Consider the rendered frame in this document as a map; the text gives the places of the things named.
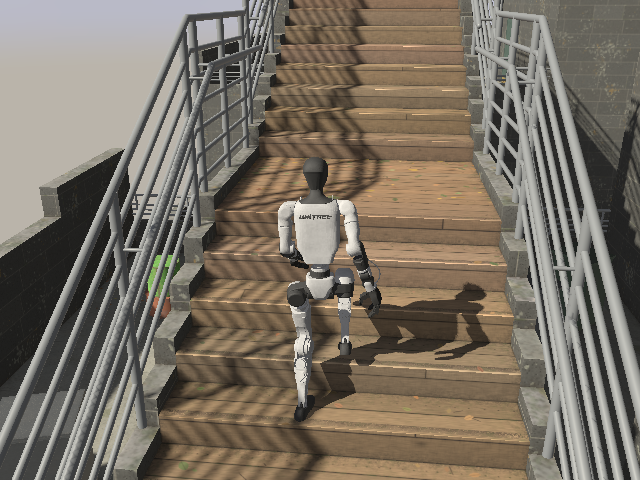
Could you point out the right robot hand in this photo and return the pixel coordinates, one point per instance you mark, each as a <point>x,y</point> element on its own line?
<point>376,298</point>

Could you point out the robot left forearm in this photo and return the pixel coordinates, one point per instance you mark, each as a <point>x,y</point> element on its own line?
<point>292,257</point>

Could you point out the left robot hand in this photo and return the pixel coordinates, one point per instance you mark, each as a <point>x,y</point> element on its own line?
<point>298,264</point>

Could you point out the robot right upper arm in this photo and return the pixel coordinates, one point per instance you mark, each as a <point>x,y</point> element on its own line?
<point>349,211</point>

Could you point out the robot right forearm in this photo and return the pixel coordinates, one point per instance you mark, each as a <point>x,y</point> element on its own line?
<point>363,269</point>

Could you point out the robot left upper arm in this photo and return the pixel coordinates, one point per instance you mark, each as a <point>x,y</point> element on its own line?
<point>285,212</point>

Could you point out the robot foot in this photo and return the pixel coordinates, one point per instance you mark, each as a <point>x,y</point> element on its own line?
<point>345,348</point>
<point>300,412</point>

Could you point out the robot right foot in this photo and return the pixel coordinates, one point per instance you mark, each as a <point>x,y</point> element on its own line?
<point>345,348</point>

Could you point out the robot left foot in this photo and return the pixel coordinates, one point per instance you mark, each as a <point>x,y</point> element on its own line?
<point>300,412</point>

